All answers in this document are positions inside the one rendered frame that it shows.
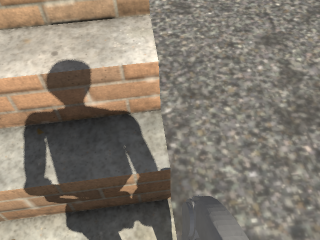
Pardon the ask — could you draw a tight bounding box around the robot right thigh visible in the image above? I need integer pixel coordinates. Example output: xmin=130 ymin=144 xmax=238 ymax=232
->
xmin=182 ymin=196 xmax=249 ymax=240

